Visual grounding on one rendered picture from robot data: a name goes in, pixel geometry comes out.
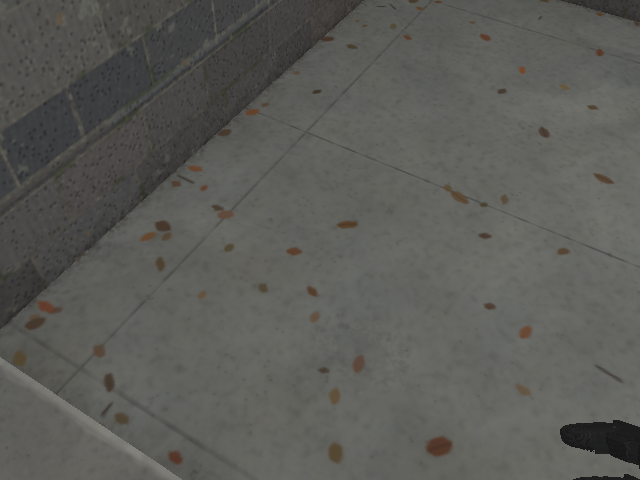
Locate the right robot hand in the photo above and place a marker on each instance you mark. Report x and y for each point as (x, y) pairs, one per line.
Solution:
(619, 439)

